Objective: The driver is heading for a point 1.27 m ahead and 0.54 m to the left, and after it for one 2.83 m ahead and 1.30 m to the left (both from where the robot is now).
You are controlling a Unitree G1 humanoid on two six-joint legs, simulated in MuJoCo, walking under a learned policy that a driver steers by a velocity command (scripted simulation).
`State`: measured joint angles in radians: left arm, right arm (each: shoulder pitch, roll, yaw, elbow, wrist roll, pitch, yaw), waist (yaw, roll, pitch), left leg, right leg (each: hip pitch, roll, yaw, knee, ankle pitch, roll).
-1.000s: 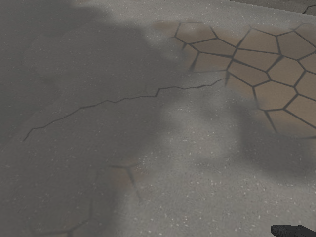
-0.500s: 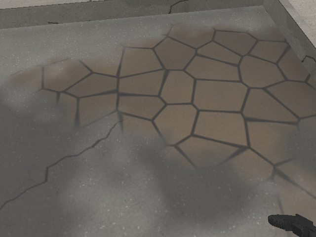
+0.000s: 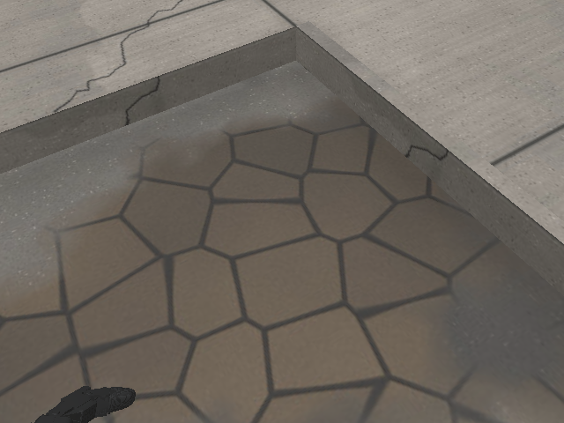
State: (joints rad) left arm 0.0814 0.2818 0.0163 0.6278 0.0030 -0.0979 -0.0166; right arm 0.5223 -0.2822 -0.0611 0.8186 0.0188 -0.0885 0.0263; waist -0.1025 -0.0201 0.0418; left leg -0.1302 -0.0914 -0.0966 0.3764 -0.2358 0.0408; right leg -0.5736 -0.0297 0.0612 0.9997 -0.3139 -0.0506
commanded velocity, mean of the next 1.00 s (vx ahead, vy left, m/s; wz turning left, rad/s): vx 1.00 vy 0.00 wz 0.82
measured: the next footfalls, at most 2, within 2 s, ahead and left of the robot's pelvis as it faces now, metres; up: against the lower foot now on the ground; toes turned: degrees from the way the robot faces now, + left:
right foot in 0.18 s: +0.34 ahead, -0.15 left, +0.00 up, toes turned +12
left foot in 0.62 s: +0.66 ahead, +0.22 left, +0.00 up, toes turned +35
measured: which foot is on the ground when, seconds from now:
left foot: down 0.00-0.20, up 0.22-0.60, down 0.62-1.00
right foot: up 0.00-0.16, down 0.18-0.62, up 0.64-1.00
